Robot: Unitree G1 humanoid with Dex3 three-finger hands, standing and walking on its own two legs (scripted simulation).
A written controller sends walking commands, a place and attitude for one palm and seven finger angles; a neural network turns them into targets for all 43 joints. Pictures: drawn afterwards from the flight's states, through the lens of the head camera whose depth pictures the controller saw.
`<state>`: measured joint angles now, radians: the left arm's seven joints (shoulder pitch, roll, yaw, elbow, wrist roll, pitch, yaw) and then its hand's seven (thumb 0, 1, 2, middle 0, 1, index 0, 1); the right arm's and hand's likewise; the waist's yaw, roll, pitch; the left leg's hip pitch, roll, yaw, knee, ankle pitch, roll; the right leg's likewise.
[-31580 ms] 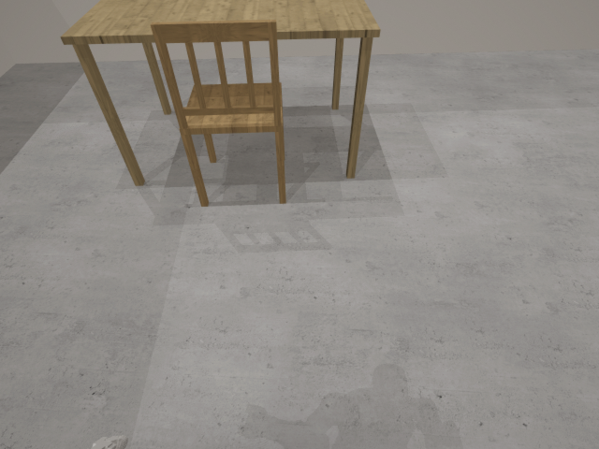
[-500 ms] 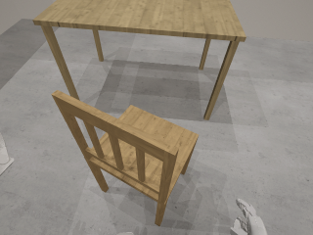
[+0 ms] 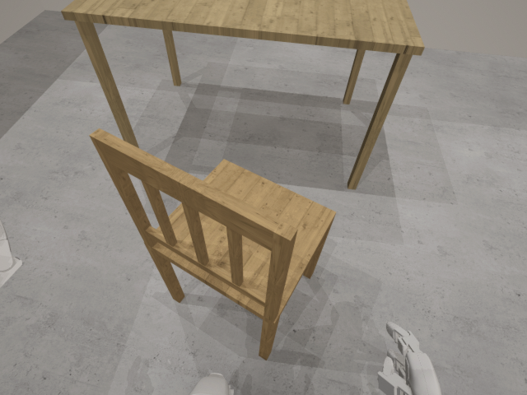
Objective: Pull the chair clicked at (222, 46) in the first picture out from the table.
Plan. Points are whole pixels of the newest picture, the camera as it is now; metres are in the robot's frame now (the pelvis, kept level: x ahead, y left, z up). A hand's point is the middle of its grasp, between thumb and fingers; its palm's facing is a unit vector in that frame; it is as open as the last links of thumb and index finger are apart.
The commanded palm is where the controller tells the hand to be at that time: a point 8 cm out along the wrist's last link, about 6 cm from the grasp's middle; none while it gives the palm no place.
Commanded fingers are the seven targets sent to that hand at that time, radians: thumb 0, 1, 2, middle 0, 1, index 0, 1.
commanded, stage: step back with the hand held close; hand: left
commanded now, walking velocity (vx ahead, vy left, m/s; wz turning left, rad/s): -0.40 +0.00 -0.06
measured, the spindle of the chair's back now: (197, 235) +0.42 +0.18 -0.11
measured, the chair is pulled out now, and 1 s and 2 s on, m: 0.59 0.59 0.59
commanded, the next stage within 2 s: stop stepping back and stand still in 0.30 s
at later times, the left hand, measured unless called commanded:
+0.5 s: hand out of the picture +0.09 +0.21 +0.20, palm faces +0.35 -0.74 -0.58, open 7.4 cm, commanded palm +0.04 +0.26 +0.19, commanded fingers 0.00 0.90 0.90 -0.20 -0.30 -0.20 -0.30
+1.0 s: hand out of the picture +0.01 +0.23 +0.20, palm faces +0.49 -0.72 -0.49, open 7.4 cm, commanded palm -0.05 +0.26 +0.19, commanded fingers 0.00 0.90 0.90 -0.20 -0.30 -0.20 -0.30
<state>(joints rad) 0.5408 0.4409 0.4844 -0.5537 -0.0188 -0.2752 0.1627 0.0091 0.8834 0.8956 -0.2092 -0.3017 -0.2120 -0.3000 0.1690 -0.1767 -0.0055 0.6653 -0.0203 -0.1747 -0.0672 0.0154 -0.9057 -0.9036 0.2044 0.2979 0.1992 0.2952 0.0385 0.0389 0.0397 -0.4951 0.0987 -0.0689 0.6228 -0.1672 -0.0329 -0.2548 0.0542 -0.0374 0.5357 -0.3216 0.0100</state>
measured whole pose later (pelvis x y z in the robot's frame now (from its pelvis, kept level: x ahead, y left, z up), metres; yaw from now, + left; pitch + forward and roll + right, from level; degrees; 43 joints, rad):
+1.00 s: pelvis -0.18 -0.04 +0.01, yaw +2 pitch -2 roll +0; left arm 0.49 0.45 0.43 -0.41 -0.02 -0.25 0.15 0.01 0.88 0.90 -0.21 -0.30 -0.22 -0.30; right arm 0.29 -0.23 -0.03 0.69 0.02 -0.13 -0.05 0.02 -0.91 -0.90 0.20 0.30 0.20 0.29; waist 0.00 0.03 -0.04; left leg -0.31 0.01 0.01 0.83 -0.44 0.02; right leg -0.26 -0.02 -0.11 0.56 -0.25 -0.04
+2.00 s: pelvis -0.18 -0.01 +0.02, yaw +3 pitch -1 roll +0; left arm 0.38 0.19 -0.01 1.08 0.01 0.02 0.04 0.00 0.92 0.90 -0.20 -0.30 -0.20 -0.30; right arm 0.35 -0.16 0.00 1.03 -0.02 0.01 -0.01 0.01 -0.91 -0.90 0.20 0.30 0.20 0.29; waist 0.00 0.04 0.05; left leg -0.23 -0.03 0.06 0.44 -0.20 0.06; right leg -0.21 -0.03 -0.04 0.44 -0.22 0.01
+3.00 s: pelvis -0.16 -0.02 +0.02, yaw +2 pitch -2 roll +0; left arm 0.31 0.12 -0.01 1.09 0.01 0.00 0.04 0.00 0.91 0.90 -0.20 -0.30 -0.20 -0.30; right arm 0.33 -0.12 0.00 1.10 -0.02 -0.01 -0.03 0.01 -0.91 -0.90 0.20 0.30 0.19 0.29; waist -0.01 0.01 0.06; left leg -0.17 -0.01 0.07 0.42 -0.22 0.03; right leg -0.16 -0.01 -0.03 0.43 -0.24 0.00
